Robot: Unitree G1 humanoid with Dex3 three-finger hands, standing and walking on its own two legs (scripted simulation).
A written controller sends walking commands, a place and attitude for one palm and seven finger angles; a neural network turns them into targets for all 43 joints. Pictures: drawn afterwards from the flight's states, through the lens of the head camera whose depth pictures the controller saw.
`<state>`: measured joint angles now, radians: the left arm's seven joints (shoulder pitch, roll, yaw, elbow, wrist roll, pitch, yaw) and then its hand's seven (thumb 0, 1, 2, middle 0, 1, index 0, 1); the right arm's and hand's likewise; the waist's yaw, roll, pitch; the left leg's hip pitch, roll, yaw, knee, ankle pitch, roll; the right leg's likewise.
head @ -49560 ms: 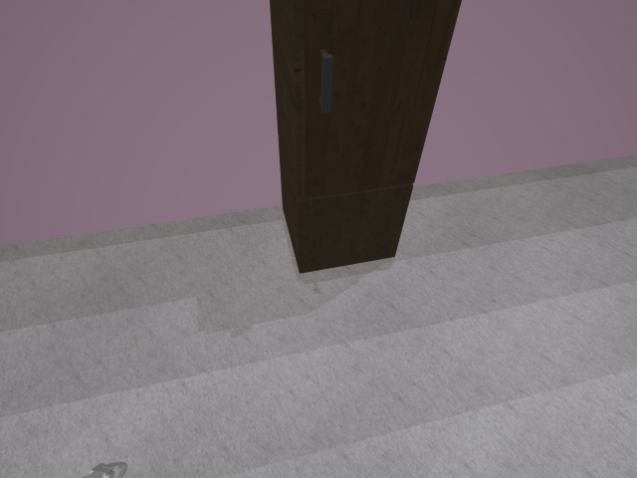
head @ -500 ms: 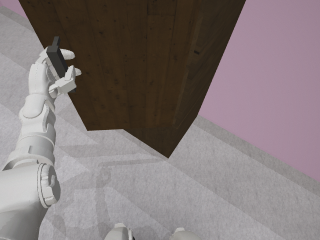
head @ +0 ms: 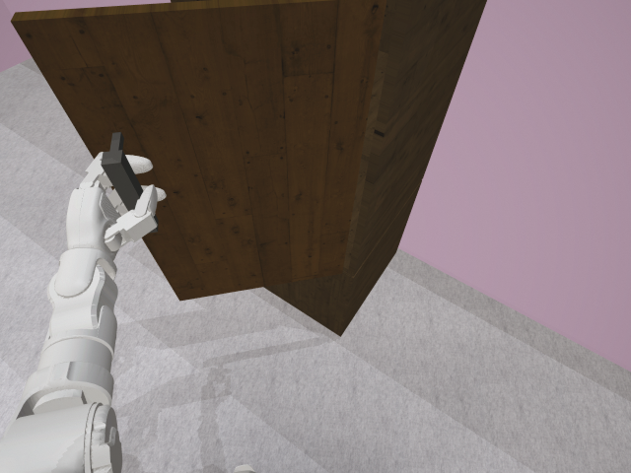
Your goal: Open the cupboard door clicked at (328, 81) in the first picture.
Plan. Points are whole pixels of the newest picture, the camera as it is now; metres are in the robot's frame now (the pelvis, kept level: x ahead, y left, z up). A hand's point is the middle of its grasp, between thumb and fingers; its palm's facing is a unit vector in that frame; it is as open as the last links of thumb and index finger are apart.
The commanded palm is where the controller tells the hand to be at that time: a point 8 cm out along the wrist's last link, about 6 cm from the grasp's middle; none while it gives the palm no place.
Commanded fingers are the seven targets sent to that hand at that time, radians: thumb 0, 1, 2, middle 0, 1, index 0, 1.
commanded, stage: pull the door open along its arc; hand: left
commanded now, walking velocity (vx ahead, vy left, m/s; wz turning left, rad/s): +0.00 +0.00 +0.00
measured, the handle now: (134, 185) +0.48 +0.23 +0.08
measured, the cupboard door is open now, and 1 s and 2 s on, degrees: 46 79 83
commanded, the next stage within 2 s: open thumb and fingers to let go in 1.08 s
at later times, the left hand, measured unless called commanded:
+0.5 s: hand (182, 264) +0.35 +0.14 +0.09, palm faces +0.52 -0.86 -0.01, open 6.0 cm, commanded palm +0.30 +0.18 +0.08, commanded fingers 0.00 0.90 0.90 -0.40 -1.35 -0.40 -1.35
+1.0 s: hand (230, 323) +0.27 +0.08 +0.09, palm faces +0.42 -0.90 +0.06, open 6.2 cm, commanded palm +0.20 +0.11 +0.08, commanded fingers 0.00 0.90 0.90 -0.40 -1.35 -0.40 -1.35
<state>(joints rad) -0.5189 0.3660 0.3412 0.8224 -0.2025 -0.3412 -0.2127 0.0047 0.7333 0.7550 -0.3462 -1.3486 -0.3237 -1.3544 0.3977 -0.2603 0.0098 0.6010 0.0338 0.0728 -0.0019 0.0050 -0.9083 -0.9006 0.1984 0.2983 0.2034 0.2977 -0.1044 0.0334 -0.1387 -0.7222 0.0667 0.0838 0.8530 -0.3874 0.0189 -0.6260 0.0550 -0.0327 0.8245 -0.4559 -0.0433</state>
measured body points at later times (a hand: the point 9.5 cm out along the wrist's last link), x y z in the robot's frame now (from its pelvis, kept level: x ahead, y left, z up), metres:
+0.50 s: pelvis -0.01 -0.02 +0.00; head +0.01 -0.03 +0.45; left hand +0.32 +0.19 +0.09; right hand +0.17 -0.23 -0.10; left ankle +0.01 +0.11 -0.70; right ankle -0.04 -0.09 -0.70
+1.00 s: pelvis +0.00 -0.02 +0.02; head +0.01 -0.05 +0.46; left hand +0.24 +0.13 +0.09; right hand +0.16 -0.26 -0.09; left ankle +0.01 +0.11 -0.70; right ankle -0.04 -0.09 -0.70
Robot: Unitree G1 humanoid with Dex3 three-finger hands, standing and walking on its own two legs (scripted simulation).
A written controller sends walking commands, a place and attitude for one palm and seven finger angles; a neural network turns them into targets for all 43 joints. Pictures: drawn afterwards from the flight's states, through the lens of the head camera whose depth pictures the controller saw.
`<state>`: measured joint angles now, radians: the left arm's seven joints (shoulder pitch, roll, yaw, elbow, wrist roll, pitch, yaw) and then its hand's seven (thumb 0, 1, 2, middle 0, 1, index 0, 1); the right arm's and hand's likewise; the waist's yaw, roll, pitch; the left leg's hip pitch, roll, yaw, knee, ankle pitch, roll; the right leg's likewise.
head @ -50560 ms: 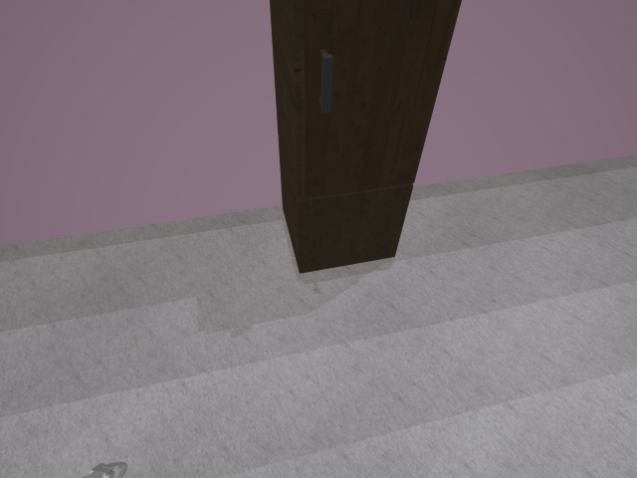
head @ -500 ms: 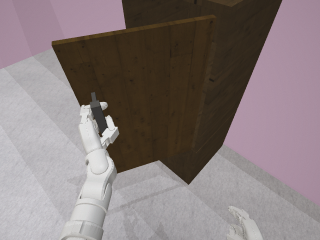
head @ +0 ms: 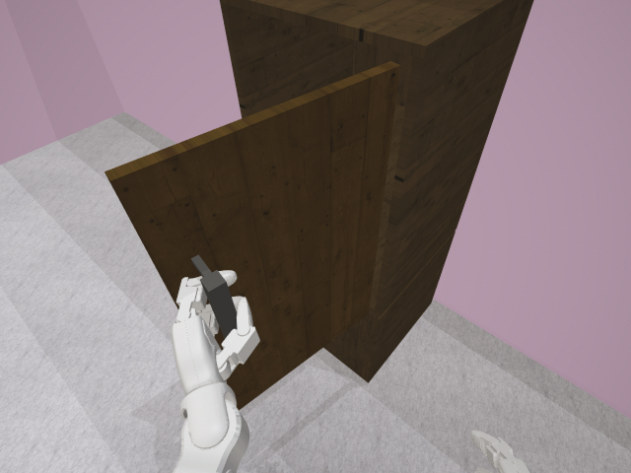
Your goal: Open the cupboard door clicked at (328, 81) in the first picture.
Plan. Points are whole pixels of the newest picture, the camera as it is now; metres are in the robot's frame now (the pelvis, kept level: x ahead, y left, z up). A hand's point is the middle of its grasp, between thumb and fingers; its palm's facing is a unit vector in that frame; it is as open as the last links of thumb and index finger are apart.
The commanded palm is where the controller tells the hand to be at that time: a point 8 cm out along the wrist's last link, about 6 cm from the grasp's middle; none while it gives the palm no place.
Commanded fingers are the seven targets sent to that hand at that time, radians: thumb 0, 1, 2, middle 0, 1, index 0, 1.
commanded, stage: pull the door open along its arc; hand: left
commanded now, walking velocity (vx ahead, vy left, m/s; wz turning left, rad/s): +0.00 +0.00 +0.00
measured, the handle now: (217, 302) +0.32 +0.14 +0.07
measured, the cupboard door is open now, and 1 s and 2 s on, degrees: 79 83 85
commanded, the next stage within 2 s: open thumb and fingers to let go in 0.08 s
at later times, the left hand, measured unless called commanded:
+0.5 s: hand (258, 339) +0.27 +0.08 +0.07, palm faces +0.38 -0.92 -0.04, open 8.3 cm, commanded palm +0.22 +0.11 +0.07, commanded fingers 0.00 -0.29 0.39 -0.31 -1.22 -0.31 -1.22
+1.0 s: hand (262, 344) +0.26 +0.07 +0.07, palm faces +0.38 -0.92 -0.02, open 15.0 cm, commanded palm +0.21 +0.10 +0.07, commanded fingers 0.00 -0.50 0.30 -0.15 -0.30 -0.15 -0.30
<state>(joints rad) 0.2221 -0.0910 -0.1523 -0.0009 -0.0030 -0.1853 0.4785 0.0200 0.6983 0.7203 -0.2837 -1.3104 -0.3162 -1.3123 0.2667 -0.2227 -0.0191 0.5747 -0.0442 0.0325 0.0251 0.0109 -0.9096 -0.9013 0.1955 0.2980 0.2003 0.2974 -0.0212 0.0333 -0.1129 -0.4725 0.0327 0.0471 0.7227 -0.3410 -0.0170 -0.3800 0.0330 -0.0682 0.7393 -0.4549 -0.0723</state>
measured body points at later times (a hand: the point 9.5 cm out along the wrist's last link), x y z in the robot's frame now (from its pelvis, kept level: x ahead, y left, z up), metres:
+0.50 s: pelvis +0.00 -0.01 -0.01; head +0.00 -0.03 +0.44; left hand +0.24 +0.13 +0.07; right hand +0.19 -0.20 -0.10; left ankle +0.01 +0.13 -0.71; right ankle -0.05 -0.07 -0.71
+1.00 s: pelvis -0.02 -0.01 -0.01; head -0.01 -0.04 +0.44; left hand +0.23 +0.12 +0.08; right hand +0.17 -0.22 -0.11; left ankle +0.01 +0.13 -0.71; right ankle -0.05 -0.07 -0.71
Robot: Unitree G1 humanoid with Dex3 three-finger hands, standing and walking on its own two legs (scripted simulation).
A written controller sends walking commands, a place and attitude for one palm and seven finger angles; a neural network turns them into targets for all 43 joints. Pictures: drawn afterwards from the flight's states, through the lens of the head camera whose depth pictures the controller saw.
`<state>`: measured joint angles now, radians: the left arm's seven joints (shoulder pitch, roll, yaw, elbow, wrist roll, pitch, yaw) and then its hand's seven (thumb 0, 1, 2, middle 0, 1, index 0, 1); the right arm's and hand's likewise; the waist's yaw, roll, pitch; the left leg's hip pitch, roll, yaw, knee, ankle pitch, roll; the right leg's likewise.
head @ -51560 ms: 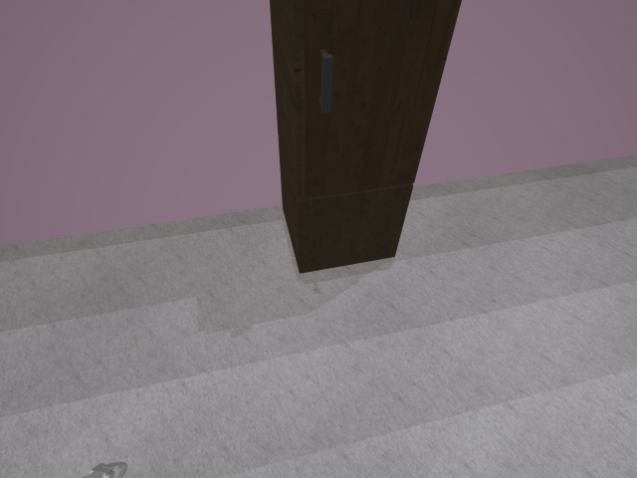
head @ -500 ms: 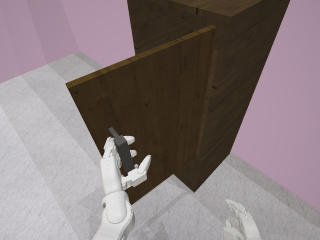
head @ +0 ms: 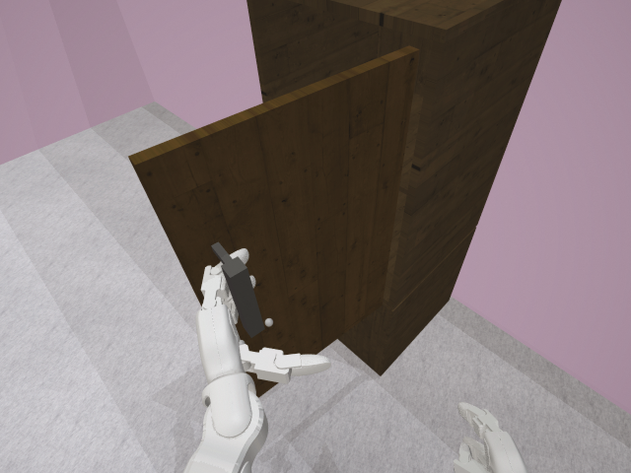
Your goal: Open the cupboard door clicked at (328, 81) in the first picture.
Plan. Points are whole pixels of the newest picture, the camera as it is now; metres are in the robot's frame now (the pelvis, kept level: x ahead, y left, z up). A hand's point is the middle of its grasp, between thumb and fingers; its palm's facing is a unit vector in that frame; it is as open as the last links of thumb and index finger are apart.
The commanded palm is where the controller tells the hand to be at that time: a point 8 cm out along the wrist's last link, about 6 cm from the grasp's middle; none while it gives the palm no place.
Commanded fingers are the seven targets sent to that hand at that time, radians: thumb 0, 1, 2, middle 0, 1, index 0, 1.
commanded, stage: slide the hand sideways off the handle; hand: left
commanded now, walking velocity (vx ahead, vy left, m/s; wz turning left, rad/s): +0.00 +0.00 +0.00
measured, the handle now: (237, 290) +0.32 +0.12 +0.08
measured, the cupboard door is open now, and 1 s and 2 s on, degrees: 83 85 85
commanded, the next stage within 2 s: draw the hand back to the body in 1.30 s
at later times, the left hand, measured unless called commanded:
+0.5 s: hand (256, 349) +0.24 +0.08 +0.08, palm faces -0.11 -0.99 +0.03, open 16.3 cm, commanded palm +0.22 +0.14 +0.08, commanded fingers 0.00 -0.50 0.30 -0.15 -0.30 -0.15 -0.30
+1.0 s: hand (207, 391) +0.20 +0.13 +0.08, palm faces -0.05 -1.00 -0.02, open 16.3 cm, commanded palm +0.17 +0.19 +0.08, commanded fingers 0.00 -0.50 0.30 -0.15 -0.30 -0.15 -0.30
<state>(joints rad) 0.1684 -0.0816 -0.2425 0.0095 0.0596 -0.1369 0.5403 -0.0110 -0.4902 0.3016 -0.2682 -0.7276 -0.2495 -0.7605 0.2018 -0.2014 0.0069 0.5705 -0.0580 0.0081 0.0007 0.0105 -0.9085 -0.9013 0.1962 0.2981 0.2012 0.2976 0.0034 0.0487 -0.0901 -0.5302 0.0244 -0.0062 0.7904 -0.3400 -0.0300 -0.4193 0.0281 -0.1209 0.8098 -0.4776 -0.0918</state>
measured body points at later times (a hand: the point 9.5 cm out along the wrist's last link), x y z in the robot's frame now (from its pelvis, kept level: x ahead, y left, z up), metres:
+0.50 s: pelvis +0.00 +0.03 +0.00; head +0.01 +0.01 +0.45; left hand +0.24 +0.14 +0.08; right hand +0.16 -0.19 -0.09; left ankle +0.04 +0.14 -0.70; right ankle -0.03 -0.05 -0.70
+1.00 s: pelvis +0.00 +0.03 -0.01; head +0.02 +0.01 +0.44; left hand +0.19 +0.18 +0.08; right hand +0.18 -0.19 -0.08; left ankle +0.04 +0.14 -0.70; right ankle -0.03 -0.05 -0.70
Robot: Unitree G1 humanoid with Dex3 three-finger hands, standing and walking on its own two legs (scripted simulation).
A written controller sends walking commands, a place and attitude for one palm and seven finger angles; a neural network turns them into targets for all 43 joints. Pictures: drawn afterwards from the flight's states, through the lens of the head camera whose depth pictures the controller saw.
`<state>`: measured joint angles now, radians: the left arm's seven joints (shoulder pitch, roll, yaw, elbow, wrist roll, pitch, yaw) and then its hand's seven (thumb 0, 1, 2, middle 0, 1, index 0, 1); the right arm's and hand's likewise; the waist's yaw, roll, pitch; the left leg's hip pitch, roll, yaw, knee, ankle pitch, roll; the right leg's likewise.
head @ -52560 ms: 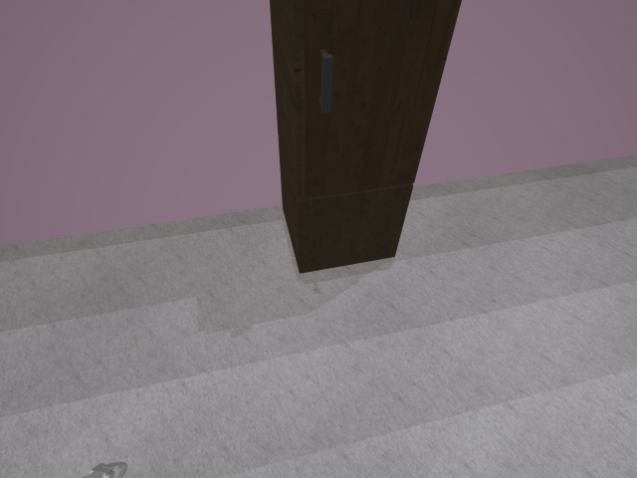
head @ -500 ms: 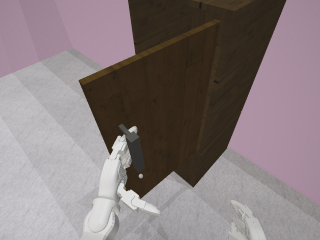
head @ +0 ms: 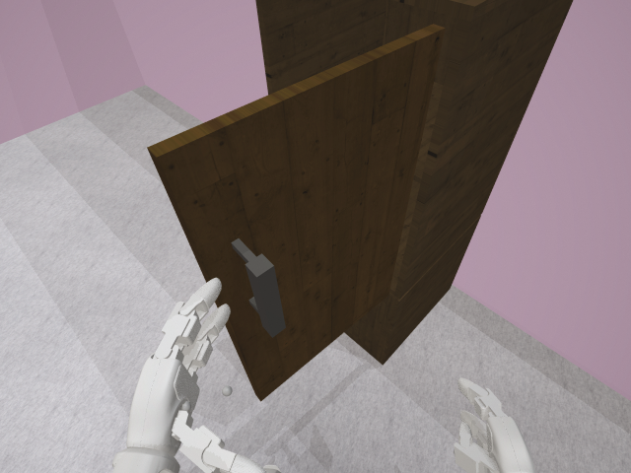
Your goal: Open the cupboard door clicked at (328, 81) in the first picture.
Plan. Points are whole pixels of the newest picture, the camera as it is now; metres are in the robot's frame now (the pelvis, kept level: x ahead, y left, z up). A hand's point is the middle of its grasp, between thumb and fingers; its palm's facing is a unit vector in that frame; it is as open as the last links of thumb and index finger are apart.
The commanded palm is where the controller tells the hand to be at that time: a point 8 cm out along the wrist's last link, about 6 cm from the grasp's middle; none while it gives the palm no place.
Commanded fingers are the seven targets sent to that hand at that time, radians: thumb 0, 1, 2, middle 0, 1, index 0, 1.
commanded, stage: slide the hand sideways off the handle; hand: left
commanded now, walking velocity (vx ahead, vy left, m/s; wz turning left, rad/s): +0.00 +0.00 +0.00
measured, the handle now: (258, 288) +0.31 +0.09 +0.09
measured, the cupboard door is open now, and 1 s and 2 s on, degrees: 85 85 85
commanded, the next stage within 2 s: draw the hand back to the body in 0.30 s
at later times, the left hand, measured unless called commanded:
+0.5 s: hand (199, 406) +0.18 +0.13 +0.09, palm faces -0.06 -1.00 -0.04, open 16.3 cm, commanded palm +0.15 +0.20 +0.10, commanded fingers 0.00 -0.50 0.30 -0.15 -0.30 -0.15 -0.30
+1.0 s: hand (97, 384) +0.18 +0.21 +0.14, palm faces +0.12 -0.97 -0.23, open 15.8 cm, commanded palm +0.14 +0.26 +0.15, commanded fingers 0.00 -0.12 0.47 -0.16 -0.30 -0.16 -0.30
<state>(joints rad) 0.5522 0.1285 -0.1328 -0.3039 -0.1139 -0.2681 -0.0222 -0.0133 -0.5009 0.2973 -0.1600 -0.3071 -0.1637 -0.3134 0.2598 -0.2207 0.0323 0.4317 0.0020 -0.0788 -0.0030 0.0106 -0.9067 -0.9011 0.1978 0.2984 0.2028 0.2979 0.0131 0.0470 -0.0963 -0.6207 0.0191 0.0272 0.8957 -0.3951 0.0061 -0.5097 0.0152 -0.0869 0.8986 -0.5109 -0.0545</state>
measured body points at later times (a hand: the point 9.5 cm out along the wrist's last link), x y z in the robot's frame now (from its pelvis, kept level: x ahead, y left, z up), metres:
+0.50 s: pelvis +0.00 -0.01 -0.01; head +0.02 -0.03 +0.44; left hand +0.17 +0.18 +0.10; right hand +0.18 -0.24 -0.08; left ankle +0.03 +0.12 -0.69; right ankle -0.03 -0.08 -0.69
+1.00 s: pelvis +0.00 +0.02 +0.02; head -0.01 +0.00 +0.47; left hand +0.17 +0.26 +0.15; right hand +0.20 -0.20 -0.04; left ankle +0.03 +0.12 -0.69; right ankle -0.03 -0.08 -0.69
